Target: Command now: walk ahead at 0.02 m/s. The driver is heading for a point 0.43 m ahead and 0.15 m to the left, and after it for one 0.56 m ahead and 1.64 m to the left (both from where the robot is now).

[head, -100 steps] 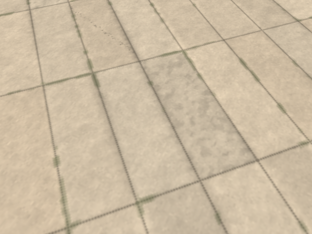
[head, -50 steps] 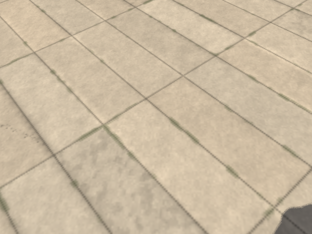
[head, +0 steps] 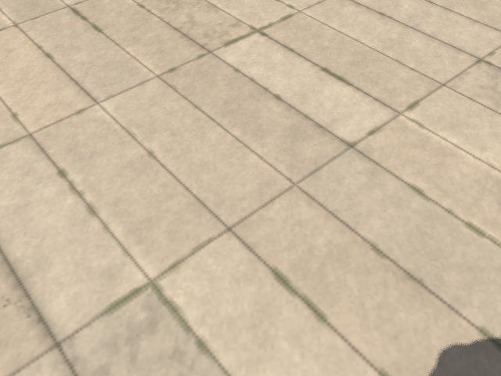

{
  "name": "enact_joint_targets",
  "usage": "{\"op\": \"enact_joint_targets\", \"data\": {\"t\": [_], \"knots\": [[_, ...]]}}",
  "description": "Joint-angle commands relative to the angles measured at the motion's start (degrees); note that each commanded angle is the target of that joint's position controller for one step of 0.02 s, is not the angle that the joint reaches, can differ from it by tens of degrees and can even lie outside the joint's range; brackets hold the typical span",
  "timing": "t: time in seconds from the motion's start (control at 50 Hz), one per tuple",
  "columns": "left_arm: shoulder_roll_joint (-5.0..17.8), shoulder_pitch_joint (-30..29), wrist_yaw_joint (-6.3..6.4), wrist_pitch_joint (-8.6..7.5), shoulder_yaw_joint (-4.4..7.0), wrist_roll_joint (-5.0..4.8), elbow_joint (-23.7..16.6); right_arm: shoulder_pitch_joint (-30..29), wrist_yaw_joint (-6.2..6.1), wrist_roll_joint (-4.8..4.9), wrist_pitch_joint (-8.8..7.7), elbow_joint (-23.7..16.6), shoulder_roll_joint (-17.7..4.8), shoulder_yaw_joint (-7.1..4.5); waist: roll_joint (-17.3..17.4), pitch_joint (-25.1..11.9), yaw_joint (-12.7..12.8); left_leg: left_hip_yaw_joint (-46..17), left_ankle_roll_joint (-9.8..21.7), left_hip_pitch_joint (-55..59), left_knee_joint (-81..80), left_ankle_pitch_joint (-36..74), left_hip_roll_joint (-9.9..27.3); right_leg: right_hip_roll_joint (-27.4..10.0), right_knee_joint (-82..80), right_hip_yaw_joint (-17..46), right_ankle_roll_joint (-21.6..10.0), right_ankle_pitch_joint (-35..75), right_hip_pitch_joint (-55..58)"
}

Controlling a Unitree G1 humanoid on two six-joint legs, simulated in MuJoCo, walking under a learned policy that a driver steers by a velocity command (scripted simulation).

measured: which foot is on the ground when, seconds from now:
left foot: down 0.00-0.76, up 0.78-1.00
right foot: down 0.00-0.34, up 0.36-0.74, down 0.76-1.00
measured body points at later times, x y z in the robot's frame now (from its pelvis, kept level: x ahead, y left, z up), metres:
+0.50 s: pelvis +0.10 +0.03 +0.00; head +0.10 +0.04 +0.45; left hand +0.16 +0.27 -0.15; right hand +0.00 -0.20 -0.14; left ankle +0.02 +0.10 -0.74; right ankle +0.11 -0.09 -0.68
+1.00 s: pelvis +0.33 +0.00 +0.00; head +0.37 -0.01 +0.44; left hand +0.32 +0.26 -0.14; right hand +0.44 -0.24 -0.15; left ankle +0.33 +0.12 -0.67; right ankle +0.36 -0.07 -0.74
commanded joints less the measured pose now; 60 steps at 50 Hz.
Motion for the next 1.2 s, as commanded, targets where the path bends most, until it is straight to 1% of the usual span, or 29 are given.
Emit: {"op": "enact_joint_targets", "data": {"t": [0.02,0.06,0.1,0.16,0.2,0.22,0.26,0.3,0.32,0.34,0.36,0.38,0.4,0.42,0.48,0.56,0.66,0.7,0.74,0.76,0.78,0.8,0.82,0.84,0.9,0.96,1.04,1.14,1.2], "knots": [[5.2,2.7,0.23,-0.21,0.79,0.02,0.0,3.5,-0.34,-0.01,-0.13,0.3,-3.6,-0.44,-0.6,1.0,0.2,-5.9,0.8,-2.7,-3.6,5.9,5.9,-7.4,-3.6,7.7,-1.4,11.0,1.7],[4.8,3.6,0.21,-0.1,0.72,0.09,0.8,4.3,-0.35,-0.11,-0.07,1.1,-3.3,-0.32,-0.5,0.0,0.2,-5.5,0.9,-2.4,-3.7,1.9,5.5,-6.7,-4.2,7.4,-1.6,5.2,2.1],[6.8,4.4,0.07,0.48,1.68,0.18,1.2,4.9,-0.15,-0.47,0.15,1.1,-4.2,-0.84,-1.5,1.7,0.3,-3.8,2.3,-4.9,-0.3,-11.4,3.0,-5.1,-3.9,7.7,-3.3,-14.4,-0.4],[7.7,8.0,-0.51,0.9,2.73,0.31,1.4,3.3,0.67,-1.15,-0.06,-0.6,-2.9,-0.79,-4.5,8.5,2.0,-2.7,3.5,-15.5,6.5,-20.1,1.0,-9.8,-8.7,16.7,-7.7,-33.7,-3.0],[8.8,11.7,-0.7,0.63,3.56,0.6,2.3,1.9,1.24,-1.78,-0.98,-2.0,-1.4,-0.56,-8.1,7.9,3.1,0.1,3.6,-18.7,14.3,-12.7,0.0,-16.5,-13.8,26.3,-11.7,-35.7,0.1],[9.0,11.4,-0.81,0.41,3.81,0.83,2.1,1.2,1.52,-1.7,-1.5,-2.6,-2.2,-0.82,-7.6,7.1,2.9,-0.9,3.9,-18.2,16.8,-11.2,0.9,-17.9,-15.0,27.9,-12.6,-33.6,-0.7],[9.3,7.8,-1.07,-0.16,4.08,0.76,0.8,2.9,2.11,-1.24,-2.46,-3.0,-2.5,-1.18,-6.6,5.5,0.4,-2.1,4.7,-14.1,16.0,-11.2,1.8,-17.5,-14.7,25.5,-12.1,-29.4,-3.7],[8.4,1.9,-1.34,-0.35,4.1,-0.2,-1.0,9.4,2.1,-0.62,-3.11,-0.8,-1.0,-1.23,-5.2,5.3,-3.9,0.2,5.0,-0.6,5.8,-6.2,-0.2,-12.3,-11.1,17.2,-8.7,-26.3,-12.4],[7.7,-0.5,-1.44,-0.54,4.1,-0.23,-2.1,14.1,1.8,-0.66,-3.24,1.0,-1.5,-1.59,-2.6,5.4,-5.8,-1.2,5.1,7.0,1.5,-6.0,-0.4,-8.8,-5.4,12.7,-6.9,-24.9,-18.5],[4.9,-3.3,-1.68,-1.12,3.33,-0.13,-4.0,19.7,1.14,-1.28,-3.56,2.0,-4.9,-2.42,5.8,4.4,-7.8,-14.0,6.6,14.0,-6.6,-15.0,8.4,-3.7,7.4,6.1,-4.4,-21.9,-26.5],[2.3,-5.1,-2.08,-1.72,2.52,0.13,-6.2,23.4,0.92,-0.74,-3.56,2.5,-9.8,-3.83,16.0,5.5,-8.6,-33.6,10.3,15.8,-16.7,-28.2,19.9,2.2,21.6,-2.6,-2.4,-18.1,-34.9],[6.4,-6.2,-2.4,-1.96,3.39,2.22,-6.8,20.6,0.7,-1.0,-3.05,2.4,-9.0,-3.83,8.9,9.9,-6.1,-34.9,12.3,10.5,-16.5,-26.9,22.4,-1.5,29.3,0.5,-2.7,-16.4,-36.4],[5.8,-4.7,-3.01,-2.26,3.44,2.23,-6.1,16.9,0.79,-0.97,-3.24,1.0,-7.2,-3.37,4.5,9.7,-3.4,-31.6,11.6,8.4,-16.2,-23.5,20.4,-2.8,32.5,2.0,-2.9,-12.7,-35.7],[4.8,-2.7,-3.49,-2.53,3.28,1.83,-5.2,14.5,0.86,-0.8,-3.69,0.1,-6.4,-3.18,3.0,9.0,-1.7,-27.2,10.5,8.0,-16.4,-17.5,18.2,-3.8,33.7,2.2,-2.6,-9.4,-34.5],[4.5,-3.2,-4.3,-2.35,3.53,1.83,-5.2,13.8,0.79,-0.47,-5.03,-0.1,-4.6,-2.49,2.9,6.5,-0.3,-16.9,8.8,8.8,-15.9,1.0,13.8,-4.4,33.8,0.3,-0.9,-2.7,-32.7],[3.2,-11.8,-4.18,-1.62,2.91,1.45,-9.1,16.7,0.85,-0.57,-5.48,1.0,-3.9,-1.78,4.5,6.9,-1.4,-9.9,8.8,7.1,-13.6,20.2,11.3,-3.5,26.9,-2.9,0.5,1.5,-32.0],[4.1,-19.0,-3.99,-1.78,2.37,0.61,-13.6,17.1,0.76,-0.67,-5.52,1.1,-6.3,-2.13,6.6,7.2,-2.3,-10.5,9.2,5.3,-10.8,31.5,11.7,-1.4,13.8,-4.6,-0.8,4.1,-22.5],[6.0,-14.4,-3.31,-2.27,3.04,0.48,-13.2,14.3,0.84,-0.61,-5.6,0.4,-7.6,-2.48,6.4,4.4,0.7,-10.1,8.1,5.9,-5.1,43.9,12.1,0.3,11.4,-4.3,-2.5,2.9,-14.3],[9.0,1.2,-2.24,-3.35,4.66,0.69,-8.7,11.9,1.14,-0.04,-5.5,-0.3,-8.6,-2.89,4.2,-4.1,7.4,-7.8,6.1,2.5,12.6,47.6,9.1,1.3,6.0,-3.9,-4.4,4.6,5.1],[13.3,10.0,-1.52,-3.95,6.01,2.22,-7.4,11.9,1.48,0.43,-5.46,-1.8,-6.8,-2.49,0.2,-10.6,10.2,-6.8,5.3,-7.9,27.7,30.0,6.1,-9.4,4.2,7.3,-6.2,-3.9,19.0],[18.3,12.1,-1.69,-3.87,6.95,3.64,-8.0,19.0,1.36,2.44,-4.75,-3.0,1.4,-1.19,-12.4,-19.0,5.9,-2.7,3.1,-24.9,48.8,-14.4,-2.7,-27.9,-0.8,33.4,-12.3,-4.0,31.6],[15.7,7.4,-1.93,-3.08,6.67,1.53,-9.4,15.7,0.91,1.04,-4.04,-3.2,-5.2,-3.06,-5.9,-17.4,5.6,-7.6,3.8,-26.9,55.4,-14.0,-1.4,-27.4,-5.5,38.5,-13.6,-1.7,23.9],[11.6,0.5,-1.85,-3.28,5.42,0.96,-10.6,11.2,0.86,0.51,-3.61,-4.6,-5.5,-3.62,-3.2,-8.5,2.5,-7.4,3.8,-27.7,55.5,-9.4,1.4,-25.8,-5.5,27.9,-12.4,4.6,14.8],[8.2,-2.1,-1.93,-3.85,4.53,0.8,-10.8,8.9,0.93,-0.04,-3.48,-5.0,-4.1,-3.63,-1.4,-3.8,1.6,-6.9,3.5,-26.4,53.4,-7.3,3.0,-23.1,-6.0,19.3,-11.1,15.2,7.6],[4.7,0.0,-0.9,-4.75,3.33,0.79,-9.0,9.5,1.75,-1.3,-1.2,-5.4,-2.5,-4.63,-4.6,-2.0,-1.7,-5.9,2.4,-21.1,49.1,-7.1,4.1,-18.7,-5.8,5.1,-8.5,32.2,-0.9],[6.9,1.2,-0.66,-5.31,3.55,0.93,-9.2,6.4,2.15,-1.2,0.57,-7.5,-1.8,-4.9,-5.5,-2.4,-3.1,-4.4,1.7,-23.2,44.8,-3.8,3.7,-18.9,-6.0,0.0,-9.1,36.2,-1.6],[7.9,0.4,-0.29,-4.6,3.49,0.8,-9.8,-2.1,3.51,-1.1,1.26,-11.8,-1.4,-3.91,-7.6,-1.5,-2.3,-0.9,1.4,-20.7,28.5,6.0,3.6,-16.5,-5.2,-7.8,-7.8,34.5,-3.6],[11.3,2.9,-0.43,-2.99,4.73,0.71,-10.1,-7.5,4.18,-1.51,1.72,-15.3,-4.3,-4.11,-6.9,-2.6,0.1,1.5,2.5,-17.5,19.5,3.3,2.1,-19.3,-0.2,-8.8,-7.0,30.0,1.3],[12.3,3.9,-0.22,-1.2,5.42,0.92,-10.4,-6.7,3.99,-1.68,1.18,-16.6,-5.5,-4.69,-5.6,-2.9,0.0,1.9,4.2,-14.4,12.8,-1.4,0.8,-20.4,9.1,-9.1,-5.0,26.3,3.1]]}}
